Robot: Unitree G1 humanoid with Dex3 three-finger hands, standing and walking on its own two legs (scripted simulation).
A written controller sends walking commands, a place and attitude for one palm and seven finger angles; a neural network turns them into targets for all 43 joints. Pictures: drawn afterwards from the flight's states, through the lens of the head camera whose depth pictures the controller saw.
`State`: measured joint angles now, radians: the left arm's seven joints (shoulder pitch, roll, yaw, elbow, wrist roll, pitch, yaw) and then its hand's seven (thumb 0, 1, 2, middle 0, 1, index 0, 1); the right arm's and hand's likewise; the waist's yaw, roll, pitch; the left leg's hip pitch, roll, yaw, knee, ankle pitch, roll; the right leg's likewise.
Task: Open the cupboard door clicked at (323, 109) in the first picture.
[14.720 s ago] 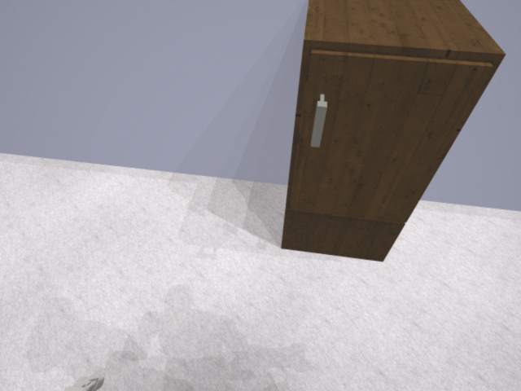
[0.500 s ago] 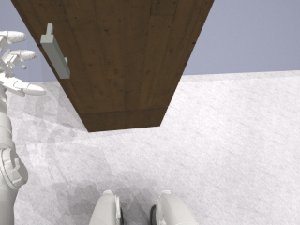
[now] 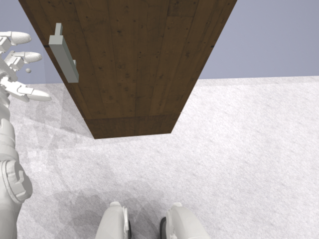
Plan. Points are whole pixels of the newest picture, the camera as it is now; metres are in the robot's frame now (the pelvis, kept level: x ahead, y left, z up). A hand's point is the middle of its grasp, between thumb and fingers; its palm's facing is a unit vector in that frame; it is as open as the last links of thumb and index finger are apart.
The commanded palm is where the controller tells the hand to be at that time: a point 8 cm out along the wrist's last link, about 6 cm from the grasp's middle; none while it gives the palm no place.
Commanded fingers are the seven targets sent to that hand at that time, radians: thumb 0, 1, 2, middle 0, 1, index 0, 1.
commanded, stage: move the hooked fingers beside the handle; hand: left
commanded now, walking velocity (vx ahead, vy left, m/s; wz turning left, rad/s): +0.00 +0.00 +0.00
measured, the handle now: (66, 54) +0.54 +0.21 +0.06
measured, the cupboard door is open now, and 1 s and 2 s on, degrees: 0 0 0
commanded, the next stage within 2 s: slide the fingers in behind the handle in 0.32 s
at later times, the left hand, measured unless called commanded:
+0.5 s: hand (30, 74) +0.47 +0.27 +0.07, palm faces +0.06 -1.00 -0.02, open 14.0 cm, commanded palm +0.46 +0.30 +0.06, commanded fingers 0.00 -0.50 0.30 -0.30 -1.20 -0.30 -1.20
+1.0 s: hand (51, 71) +0.48 +0.23 +0.07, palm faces +0.07 -1.00 -0.02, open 14.0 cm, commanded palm +0.46 +0.27 +0.06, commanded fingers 0.00 -0.50 0.30 -0.30 -1.20 -0.30 -1.20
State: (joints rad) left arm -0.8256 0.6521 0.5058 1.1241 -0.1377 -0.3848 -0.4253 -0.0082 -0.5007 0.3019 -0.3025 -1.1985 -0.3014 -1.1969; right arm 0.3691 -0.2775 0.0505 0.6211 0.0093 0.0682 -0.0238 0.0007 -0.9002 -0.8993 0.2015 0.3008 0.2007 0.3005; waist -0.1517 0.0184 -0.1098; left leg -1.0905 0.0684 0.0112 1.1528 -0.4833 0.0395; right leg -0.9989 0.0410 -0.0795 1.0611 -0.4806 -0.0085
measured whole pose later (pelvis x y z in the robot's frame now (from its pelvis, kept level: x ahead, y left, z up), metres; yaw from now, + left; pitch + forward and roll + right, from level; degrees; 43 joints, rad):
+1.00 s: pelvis +0.00 -0.01 +0.00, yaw +0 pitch +22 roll -3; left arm -0.79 0.55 0.45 1.11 -0.13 -0.42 -0.32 -0.01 -0.50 0.30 -0.30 -1.20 -0.30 -1.20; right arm 0.37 -0.27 0.04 0.62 0.01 0.07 -0.02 0.00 -0.90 -0.90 0.20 0.30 0.20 0.30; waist -0.15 0.03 -0.12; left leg -1.05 0.07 0.02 1.13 -0.48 0.02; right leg -0.97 0.04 -0.07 1.07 -0.49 -0.02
